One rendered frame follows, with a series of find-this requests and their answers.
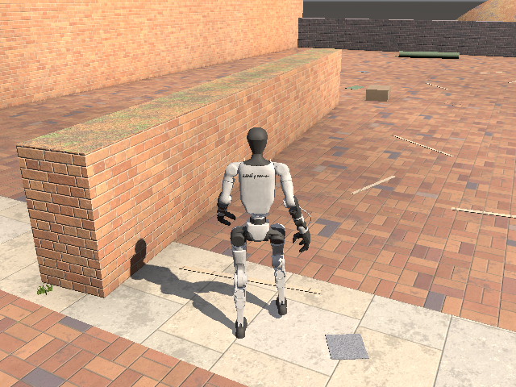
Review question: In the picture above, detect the robot left hand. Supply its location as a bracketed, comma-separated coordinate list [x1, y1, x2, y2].
[217, 212, 236, 226]

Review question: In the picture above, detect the left robot forearm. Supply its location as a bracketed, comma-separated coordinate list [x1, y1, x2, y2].
[217, 192, 228, 216]

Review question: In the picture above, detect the robot head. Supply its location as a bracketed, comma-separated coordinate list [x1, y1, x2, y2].
[243, 127, 271, 166]

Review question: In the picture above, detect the robot right upper arm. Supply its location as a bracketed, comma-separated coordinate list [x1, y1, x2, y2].
[273, 162, 296, 209]

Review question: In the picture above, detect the robot left upper arm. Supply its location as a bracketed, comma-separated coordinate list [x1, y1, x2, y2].
[219, 162, 241, 205]

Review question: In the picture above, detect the right robot forearm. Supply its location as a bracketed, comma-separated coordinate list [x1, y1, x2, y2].
[289, 195, 308, 234]

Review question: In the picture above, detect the robot right shin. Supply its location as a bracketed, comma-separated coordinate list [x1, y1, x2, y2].
[274, 255, 285, 305]

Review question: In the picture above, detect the robot right hand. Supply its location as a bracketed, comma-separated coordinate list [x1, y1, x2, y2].
[293, 230, 310, 252]

